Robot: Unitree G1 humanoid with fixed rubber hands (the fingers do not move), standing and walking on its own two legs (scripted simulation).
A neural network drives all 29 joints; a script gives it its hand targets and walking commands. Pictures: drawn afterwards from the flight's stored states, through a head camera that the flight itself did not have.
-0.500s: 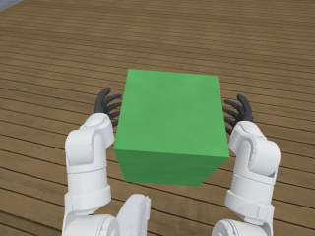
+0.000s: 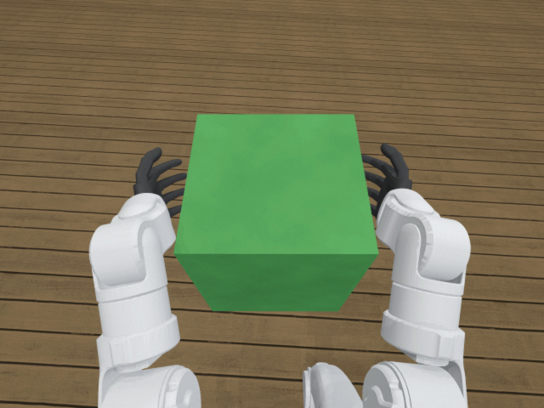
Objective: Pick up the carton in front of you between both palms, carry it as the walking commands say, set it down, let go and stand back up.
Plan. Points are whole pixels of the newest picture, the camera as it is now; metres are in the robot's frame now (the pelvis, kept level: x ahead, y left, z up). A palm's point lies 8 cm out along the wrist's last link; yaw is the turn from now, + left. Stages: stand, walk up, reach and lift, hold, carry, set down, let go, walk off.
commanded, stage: carry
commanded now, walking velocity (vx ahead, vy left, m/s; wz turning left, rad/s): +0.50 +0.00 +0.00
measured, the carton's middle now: (275, 223) +0.37 -0.02 +0.08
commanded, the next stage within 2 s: none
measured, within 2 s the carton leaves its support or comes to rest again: neither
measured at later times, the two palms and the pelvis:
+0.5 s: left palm (199, 116) +0.63 +0.12 +0.10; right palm (347, 110) +0.66 -0.18 +0.09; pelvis +0.32 -0.05 +0.02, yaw +4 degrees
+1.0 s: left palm (188, 56) +0.87 +0.17 +0.10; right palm (311, 55) +0.86 -0.13 +0.11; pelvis +0.64 +0.02 +0.02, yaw +0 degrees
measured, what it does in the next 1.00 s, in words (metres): climbs: right foot, then left foot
